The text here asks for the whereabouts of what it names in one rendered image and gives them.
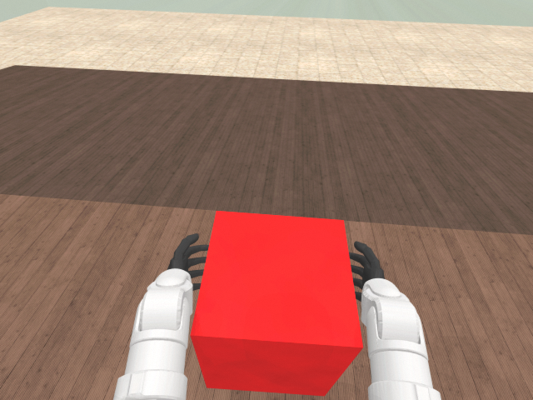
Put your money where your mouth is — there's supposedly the robot right forearm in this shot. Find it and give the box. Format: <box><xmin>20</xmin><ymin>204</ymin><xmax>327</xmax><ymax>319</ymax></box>
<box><xmin>361</xmin><ymin>278</ymin><xmax>441</xmax><ymax>400</ymax></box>

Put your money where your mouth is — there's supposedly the robot left hand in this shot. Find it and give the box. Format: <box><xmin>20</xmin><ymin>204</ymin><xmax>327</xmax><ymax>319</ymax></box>
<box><xmin>167</xmin><ymin>233</ymin><xmax>209</xmax><ymax>291</ymax></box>

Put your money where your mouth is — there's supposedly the robot right hand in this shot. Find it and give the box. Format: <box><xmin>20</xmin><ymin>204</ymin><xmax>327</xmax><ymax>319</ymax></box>
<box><xmin>349</xmin><ymin>241</ymin><xmax>385</xmax><ymax>302</ymax></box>

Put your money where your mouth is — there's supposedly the carton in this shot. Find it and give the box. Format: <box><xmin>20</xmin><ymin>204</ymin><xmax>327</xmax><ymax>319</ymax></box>
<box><xmin>190</xmin><ymin>211</ymin><xmax>363</xmax><ymax>396</ymax></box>

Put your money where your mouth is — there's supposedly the robot left forearm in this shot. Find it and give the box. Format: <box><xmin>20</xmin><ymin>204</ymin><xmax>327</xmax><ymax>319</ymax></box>
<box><xmin>113</xmin><ymin>268</ymin><xmax>193</xmax><ymax>400</ymax></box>

